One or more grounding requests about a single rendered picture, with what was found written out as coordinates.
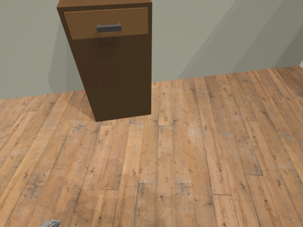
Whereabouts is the cabinet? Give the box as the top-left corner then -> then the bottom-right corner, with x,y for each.
56,0 -> 152,122

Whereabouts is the drawer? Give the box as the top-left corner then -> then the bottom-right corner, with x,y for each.
64,7 -> 148,39

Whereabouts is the handle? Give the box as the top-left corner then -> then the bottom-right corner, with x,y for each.
97,22 -> 122,33

